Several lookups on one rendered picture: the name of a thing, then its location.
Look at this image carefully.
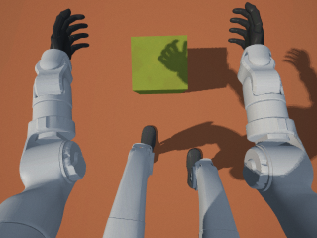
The robot right hand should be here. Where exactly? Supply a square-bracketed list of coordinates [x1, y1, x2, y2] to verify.
[228, 2, 264, 50]

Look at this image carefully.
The left robot upper arm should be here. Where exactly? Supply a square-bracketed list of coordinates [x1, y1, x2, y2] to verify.
[0, 140, 86, 238]

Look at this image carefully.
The robot right forearm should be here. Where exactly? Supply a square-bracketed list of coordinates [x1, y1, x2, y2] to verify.
[237, 44, 314, 184]

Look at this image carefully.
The right robot thigh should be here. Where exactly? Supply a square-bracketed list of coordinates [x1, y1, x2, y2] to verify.
[191, 163, 240, 238]

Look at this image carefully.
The carton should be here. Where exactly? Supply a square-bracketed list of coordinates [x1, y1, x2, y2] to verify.
[131, 35, 188, 94]

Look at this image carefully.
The right robot foot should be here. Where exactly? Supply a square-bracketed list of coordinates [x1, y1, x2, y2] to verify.
[186, 148, 202, 189]

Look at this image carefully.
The robot left forearm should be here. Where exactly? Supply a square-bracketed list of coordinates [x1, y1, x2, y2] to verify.
[19, 49, 76, 184]

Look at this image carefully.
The right robot upper arm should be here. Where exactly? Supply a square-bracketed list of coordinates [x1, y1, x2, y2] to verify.
[242, 144, 317, 238]

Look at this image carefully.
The robot left hand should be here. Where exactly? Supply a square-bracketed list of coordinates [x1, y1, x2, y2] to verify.
[50, 8, 90, 60]

